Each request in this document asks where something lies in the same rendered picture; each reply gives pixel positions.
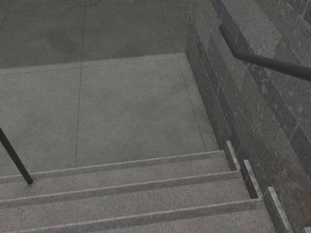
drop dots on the stairs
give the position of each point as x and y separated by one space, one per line
187 193

